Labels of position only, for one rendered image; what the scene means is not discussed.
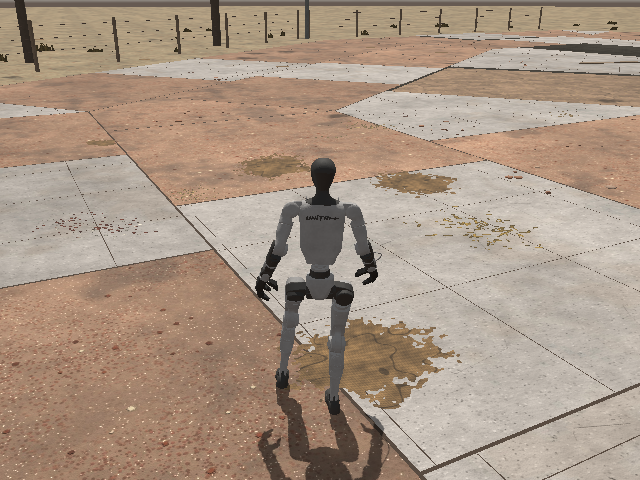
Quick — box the left robot foot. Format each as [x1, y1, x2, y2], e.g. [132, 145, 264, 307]
[275, 368, 289, 389]

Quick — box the right robot thigh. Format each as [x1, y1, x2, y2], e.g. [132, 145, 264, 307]
[327, 280, 354, 353]

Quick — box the robot left hand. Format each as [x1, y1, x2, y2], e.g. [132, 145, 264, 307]
[255, 276, 278, 301]

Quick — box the right robot forearm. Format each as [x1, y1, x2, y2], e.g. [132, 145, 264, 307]
[360, 240, 377, 272]

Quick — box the robot left upper arm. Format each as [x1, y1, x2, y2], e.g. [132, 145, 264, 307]
[272, 201, 302, 257]

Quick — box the robot right upper arm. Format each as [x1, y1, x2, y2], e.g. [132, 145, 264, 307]
[343, 202, 371, 256]

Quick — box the left robot forearm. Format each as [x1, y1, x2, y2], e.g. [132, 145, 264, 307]
[259, 240, 281, 282]

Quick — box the robot right hand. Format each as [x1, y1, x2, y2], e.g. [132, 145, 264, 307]
[355, 267, 378, 285]

